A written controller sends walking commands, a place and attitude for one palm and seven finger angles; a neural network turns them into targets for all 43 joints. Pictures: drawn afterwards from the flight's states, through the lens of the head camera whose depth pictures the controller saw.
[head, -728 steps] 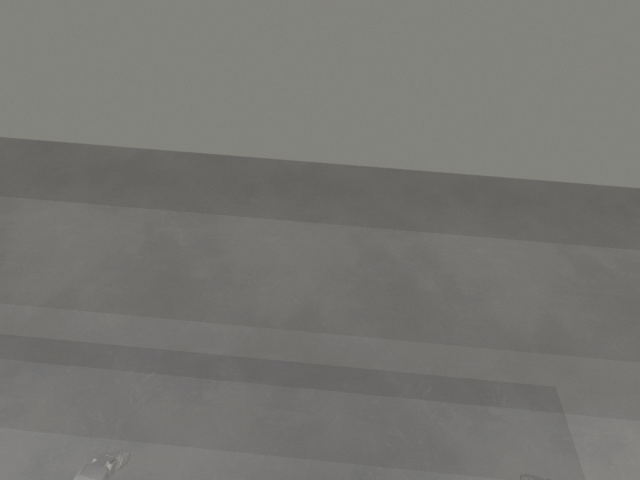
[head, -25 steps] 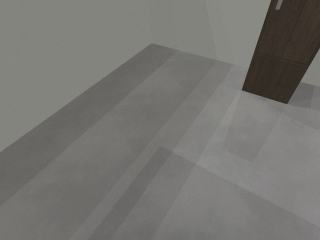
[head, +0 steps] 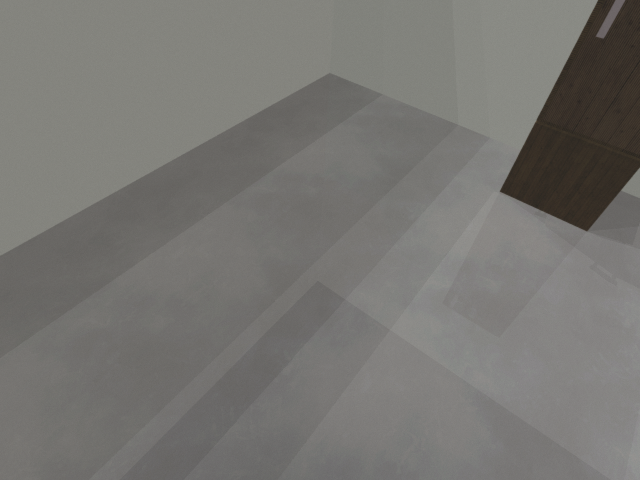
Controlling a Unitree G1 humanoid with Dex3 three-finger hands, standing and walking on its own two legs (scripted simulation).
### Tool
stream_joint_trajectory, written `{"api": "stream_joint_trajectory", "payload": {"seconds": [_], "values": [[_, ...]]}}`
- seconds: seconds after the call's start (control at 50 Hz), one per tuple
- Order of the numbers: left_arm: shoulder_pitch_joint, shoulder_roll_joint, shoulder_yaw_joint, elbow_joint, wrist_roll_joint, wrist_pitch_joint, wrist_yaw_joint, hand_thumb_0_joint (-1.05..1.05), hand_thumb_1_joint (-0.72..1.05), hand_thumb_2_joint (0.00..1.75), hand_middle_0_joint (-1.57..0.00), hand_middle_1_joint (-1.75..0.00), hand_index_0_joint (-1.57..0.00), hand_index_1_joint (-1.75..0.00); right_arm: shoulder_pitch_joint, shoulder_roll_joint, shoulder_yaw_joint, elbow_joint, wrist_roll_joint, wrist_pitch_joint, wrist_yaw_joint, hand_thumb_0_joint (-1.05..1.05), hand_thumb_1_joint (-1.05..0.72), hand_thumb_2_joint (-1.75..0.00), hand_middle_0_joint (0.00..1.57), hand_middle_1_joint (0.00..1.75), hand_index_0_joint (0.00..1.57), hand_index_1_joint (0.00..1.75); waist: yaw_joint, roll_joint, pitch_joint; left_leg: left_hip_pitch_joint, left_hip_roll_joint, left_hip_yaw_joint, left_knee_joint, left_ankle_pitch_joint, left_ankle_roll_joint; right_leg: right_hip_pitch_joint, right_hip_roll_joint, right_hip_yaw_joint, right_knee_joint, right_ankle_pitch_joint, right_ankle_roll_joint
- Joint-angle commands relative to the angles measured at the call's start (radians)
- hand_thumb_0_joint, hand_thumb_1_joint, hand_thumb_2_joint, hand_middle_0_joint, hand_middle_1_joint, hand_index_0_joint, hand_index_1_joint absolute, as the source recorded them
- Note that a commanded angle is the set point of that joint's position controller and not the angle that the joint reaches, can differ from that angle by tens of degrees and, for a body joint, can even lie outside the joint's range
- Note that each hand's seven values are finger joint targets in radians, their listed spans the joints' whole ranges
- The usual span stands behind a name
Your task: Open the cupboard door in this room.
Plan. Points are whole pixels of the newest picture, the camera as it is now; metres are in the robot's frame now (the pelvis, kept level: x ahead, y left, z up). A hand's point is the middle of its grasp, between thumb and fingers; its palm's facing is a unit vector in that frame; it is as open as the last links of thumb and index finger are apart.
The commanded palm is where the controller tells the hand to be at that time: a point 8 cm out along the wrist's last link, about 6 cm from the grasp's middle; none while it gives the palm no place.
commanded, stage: stand and wait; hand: left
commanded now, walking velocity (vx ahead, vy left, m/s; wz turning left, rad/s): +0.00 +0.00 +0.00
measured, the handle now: (616, 8) +1.48 -0.84 +0.08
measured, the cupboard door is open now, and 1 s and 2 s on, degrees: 0 0 0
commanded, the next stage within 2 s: turn or walk to find it in 0.16 s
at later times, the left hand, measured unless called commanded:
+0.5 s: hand out of the picture +0.01 +0.17 -0.18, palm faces -0.03 -0.98 -0.18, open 7.4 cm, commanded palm none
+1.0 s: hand out of the picture +0.10 +0.11 -0.16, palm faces -0.24 -0.94 -0.24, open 7.4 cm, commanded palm none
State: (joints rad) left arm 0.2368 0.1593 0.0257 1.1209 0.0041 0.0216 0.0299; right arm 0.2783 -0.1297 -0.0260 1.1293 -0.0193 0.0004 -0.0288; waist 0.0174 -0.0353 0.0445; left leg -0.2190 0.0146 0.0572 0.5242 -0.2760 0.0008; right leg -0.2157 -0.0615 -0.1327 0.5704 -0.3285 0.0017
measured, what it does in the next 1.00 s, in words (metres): steps on the spot, turning right: right foot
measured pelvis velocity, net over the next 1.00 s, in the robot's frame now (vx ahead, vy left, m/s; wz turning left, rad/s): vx -0.02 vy -0.05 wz -0.27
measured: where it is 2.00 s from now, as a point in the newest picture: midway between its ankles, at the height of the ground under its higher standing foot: outside the picture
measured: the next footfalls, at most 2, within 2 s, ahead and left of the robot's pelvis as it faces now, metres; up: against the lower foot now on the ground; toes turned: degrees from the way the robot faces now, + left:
right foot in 0.80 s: -0.02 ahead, -0.16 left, +0.00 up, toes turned -14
left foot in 1.12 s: +0.04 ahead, +0.09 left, +0.00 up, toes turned -10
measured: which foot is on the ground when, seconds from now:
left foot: down 0.00-0.80, up 0.82-1.00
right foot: down 0.00-0.56, up 0.58-0.78, down 0.80-1.00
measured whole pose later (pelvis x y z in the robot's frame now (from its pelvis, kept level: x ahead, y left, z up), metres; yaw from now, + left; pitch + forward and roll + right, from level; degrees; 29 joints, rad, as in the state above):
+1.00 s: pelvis -0.02 -0.05 +0.00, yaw -15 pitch +0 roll +1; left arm 0.16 0.16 0.03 0.99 0.02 0.00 0.01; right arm 0.17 -0.22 -0.06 1.03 -0.02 0.04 -0.01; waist 0.00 0.04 0.07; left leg -0.39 0.07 0.04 0.94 -0.45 -0.04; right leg -0.27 0.00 -0.07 0.55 -0.29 -0.06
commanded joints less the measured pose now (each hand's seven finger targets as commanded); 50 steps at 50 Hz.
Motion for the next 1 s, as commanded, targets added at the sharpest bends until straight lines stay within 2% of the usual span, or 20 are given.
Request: {"api": "stream_joint_trajectory", "payload": {"seconds": [0.0, 0.08, 0.2, 0.34, 0.44, 0.48, 0.5, 0.52, 0.54, 0.58, 0.62, 0.68, 0.72, 0.74, 0.76, 0.78, 0.8, 0.84, 0.92, 0.98], "values": [[0.087, 0.046, -0.005, -0.005, 0.006, -0.015, 0.004, 0.00, 0.90, 0.90, -0.20, -0.30, -0.20, -0.30, 0.009, -0.126, -0.013, -0.029, 0.008, -0.023, -0.016, 0.00, -0.90, -0.90, 0.20, 0.30, 0.20, 0.30, 0.019, 0.174, 0.005, -0.013, 0.190, -0.202, -0.220, 0.280, 0.089, 0.029, -0.038, 0.056, -0.078, 0.072, 0.016], [0.091, 0.071, -0.010, 0.012, 0.008, -0.033, 0.005, 0.00, 0.90, 0.90, -0.20, -0.30, -0.20, -0.30, 0.022, -0.088, -0.009, -0.023, 0.012, -0.014, -0.010, 0.00, -0.90, -0.90, 0.20, 0.30, 0.20, 0.30, -0.013, -0.016, 0.018, 0.030, 0.097, -0.094, -0.150, 0.180, 0.016, 0.012, -0.097, 0.120, -0.213, 0.195, -0.014], [0.088, 0.077, -0.008, 0.005, 0.007, -0.036, 0.002, 0.00, 0.90, 0.90, -0.20, -0.30, -0.20, -0.30, 0.023, -0.107, -0.007, -0.013, 0.011, -0.017, -0.011, 0.00, -0.90, -0.90, 0.20, 0.30, 0.20, 0.30, -0.021, 0.023, 0.011, 0.100, 0.111, -0.065, -0.161, 0.199, 0.013, -0.014, -0.082, 0.134, -0.234, 0.226, -0.018], [0.052, 0.147, 0.039, -0.035, 0.011, -0.009, -0.008, 0.00, 0.90, 0.90, -0.20, -0.30, -0.20, -0.30, -0.017, -0.124, -0.030, -0.056, 0.007, 0.009, -0.016, 0.00, -0.90, -0.90, 0.20, 0.30, 0.20, 0.30, -0.024, -0.017, 0.030, 0.035, 0.098, 0.027, -0.029, 0.040, -0.010, -0.078, -0.121, 0.256, -0.226, 0.203, -0.070], [0.020, 0.163, 0.062, -0.080, 0.014, 0.002, -0.013, 0.00, 0.90, 0.90, -0.20, -0.30, -0.20, -0.30, -0.015, -0.126, -0.043, -0.089, 0.005, 0.010, -0.016, 0.00, -0.90, -0.90, 0.20, 0.30, 0.20, 0.30, -0.027, -0.010, 0.004, 0.046, 0.104, 0.036, 0.008, -0.010, -0.009, -0.144, -0.116, 0.310, -0.204, 0.175, -0.092], [-0.005, 0.156, 0.066, -0.105, 0.014, 0.006, -0.018, 0.00, 0.90, 0.90, -0.20, -0.30, -0.20, -0.30, -0.008, -0.144, -0.050, -0.097, 0.004, 0.005, -0.017, 0.00, -0.90, -0.90, 0.20, 0.30, 0.20, 0.30, -0.032, 0.039, -0.008, 0.073, 0.151, -0.006, -0.047, -0.008, 0.010, -0.183, -0.066, 0.271, -0.140, 0.160, -0.069], [-0.016, 0.142, 0.065, -0.119, 0.013, 0.008, -0.022, 0.00, 0.90, 0.90, -0.20, -0.30, -0.20, -0.30, -0.007, -0.167, -0.056, -0.104, 0.002, 0.001, -0.018, 0.00, -0.90, -0.90, 0.20, 0.30, 0.20, 0.30, -0.034, 0.106, -0.007, 0.088, 0.206, -0.062, -0.108, -0.012, 0.035, -0.218, -0.014, 0.221, -0.058, 0.148, -0.046], [-0.028, 0.116, 0.063, -0.135, 0.012, 0.010, -0.026, 0.00, 0.90, 0.90, -0.20, -0.30, -0.20, -0.30, 0.001, -0.203, -0.065, -0.109, 0.001, -0.002, -0.019, 0.00, -0.90, -0.90, 0.20, 0.30, 0.20, 0.30, -0.037, 0.203, -0.016, 0.089, 0.301, -0.155, -0.192, -0.020, 0.082, -0.242, 0.043, 0.144, 0.092, 0.101, -0.021], [-0.043, 0.103, 0.062, -0.151, 0.016, 0.016, -0.030, 0.00, 0.90, 0.90, -0.20, -0.30, -0.20, -0.30, 0.002, -0.224, -0.072, -0.112, 0.000, -0.008, -0.020, 0.00, -0.90, -0.90, 0.20, 0.30, 0.20, 0.30, -0.039, 0.279, -0.016, 0.082, 0.399, -0.209, -0.266, 0.052, 0.144, -0.274, 0.057, 0.088, 0.302, -0.083, -0.003], [-0.045, 0.111, 0.073, -0.173, 0.023, 0.026, -0.032, 0.00, 0.90, 0.90, -0.20, -0.30, -0.20, -0.30, -0.009, -0.218, -0.070, -0.124, -0.004, -0.018, -0.020, 0.00, -0.90, -0.90, 0.20, 0.30, 0.20, 0.30, -0.031, 0.227, -0.032, 0.087, 0.434, -0.174, -0.259, 0.224, 0.187, -0.325, 0.022, 0.135, 0.525, -0.205, 0.012], [-0.063, 0.093, 0.072, -0.189, 0.022, 0.023, -0.037, 0.00, 0.90, 0.90, -0.20, -0.30, -0.20, -0.30, -0.048, -0.215, -0.073, -0.142, -0.010, -0.020, -0.017, 0.00, -0.90, -0.90, 0.20, 0.30, 0.20, 0.30, -0.019, 0.169, -0.031, 0.095, 0.408, -0.094, -0.202, 0.317, 0.175, -0.334, -0.002, 0.121, 0.493, -0.191, 0.018], [-0.040, 0.076, 0.057, -0.200, 0.018, 0.012, -0.041, 0.00, 0.90, 0.90, -0.20, -0.30, -0.20, -0.30, -0.069, -0.233, -0.080, -0.140, -0.018, -0.013, -0.009, 0.00, -0.90, -0.90, 0.20, 0.30, 0.20, 0.30, -0.015, 0.196, -0.057, 0.093, 0.357, 0.005, -0.116, 0.395, 0.131, -0.203, -0.003, 0.065, 0.248, -0.156, 0.021], [0.035, 0.092, 0.059, -0.174, 0.020, 0.000, -0.036, 0.00, 0.90, 0.90, -0.20, -0.30, -0.20, -0.30, -0.074, -0.239, -0.080, -0.139, -0.013, -0.003, -0.002, 0.00, -0.90, -0.90, 0.20, 0.30, 0.20, 0.30, 0.015, 0.152, -0.076, 0.022, 0.310, 0.057, -0.005, 0.311, 0.077, -0.044, 0.024, 0.026, 0.019, 0.030, 0.019], [0.086, 0.124, 0.063, -0.156, 0.024, -0.009, -0.033, 0.00, 0.90, 0.90, -0.20, -0.30, -0.20, -0.30, -0.067, -0.223, -0.078, -0.143, -0.006, 0.000, 0.002, 0.00, -0.90, -0.90, 0.20, 0.30, 0.20, 0.30, 0.036, 0.066, -0.100, -0.025, 0.258, 0.098, 0.099, 0.210, 0.032, 0.051, 0.009, 0.044, -0.124, 0.178, 0.020], [0.104, 0.222, 0.074, -0.152, 0.035, -0.023, -0.020, 0.00, 0.90, 0.90, -0.20, -0.30, -0.20, -0.30, -0.053, -0.151, -0.066, -0.162, 0.002, 0.004, 0.007, 0.00, -0.90, -0.90, 0.20, 0.30, 0.20, 0.30, 0.047, -0.201, -0.091, -0.216, 0.156, 0.139, 0.296, -0.131, -0.029, 0.153, -0.183, 0.289, -0.224, 0.383, -0.030], [0.111, 0.270, 0.075, -0.150, 0.022, -0.022, -0.012, 0.00, 0.90, 0.90, -0.20, -0.30, -0.20, -0.30, -0.122, -0.124, -0.049, -0.204, 0.007, 0.015, 0.008, 0.00, -0.90, -0.90, 0.20, 0.30, 0.20, 0.30, 0.060, -0.292, -0.059, -0.313, 0.082, 0.063, 0.436, -0.367, -0.046, 0.105, -0.326, 0.482, -0.232, 0.600, -0.143], [0.098, 0.264, 0.066, -0.157, 0.017, -0.022, -0.008, 0.00, 0.90, 0.90, -0.20, -0.30, -0.20, -0.30, -0.120, -0.135, -0.048, -0.199, 0.011, 0.027, 0.007, 0.00, -0.90, -0.90, 0.20, 0.30, 0.20, 0.30, 0.050, -0.177, -0.082, -0.256, 0.095, -0.014, 0.489, -0.346, -0.034, 0.045, -0.335, 0.426, -0.231, 0.537, -0.202], [-0.011, 0.231, 0.067, -0.179, 0.024, -0.023, 0.000, 0.00, 0.90, 0.90, -0.20, -0.30, -0.20, -0.30, -0.105, -0.132, -0.047, -0.174, 0.006, 0.033, 0.007, 0.00, -0.90, -0.90, 0.20, 0.30, 0.20, 0.30, 0.015, -0.180, -0.032, -0.265, 0.091, -0.047, 0.536, -0.267, -0.027, -0.017, -0.274, 0.418, -0.254, 0.358, -0.195], [-0.042, 0.192, 0.045, -0.176, 0.020, -0.034, -0.001, 0.00, 0.90, 0.90, -0.20, -0.30, -0.20, -0.30, -0.055, -0.127, -0.036, -0.127, 0.006, 0.023, 0.013, 0.00, -0.90, -0.90, 0.20, 0.30, 0.20, 0.30, -0.014, -0.080, -0.067, -0.213, 0.067, -0.040, 0.441, -0.166, -0.040, 0.052, -0.194, 0.271, -0.198, 0.553, -0.161], [-0.015, 0.201, 0.038, -0.155, 0.021, -0.044, -0.001, 0.00, 0.90, 0.90, -0.20, -0.30, -0.20, -0.30, -0.063, -0.120, -0.026, -0.120, 0.012, 0.014, 0.011, 0.00, -0.90, -0.90, 0.20, 0.30, 0.20, 0.30, 0.000, -0.077, -0.095, -0.135, 0.051, -0.032, 0.277, -0.153, -0.040, 0.076, -0.189, 0.246, -0.203, 0.543, -0.169]]}}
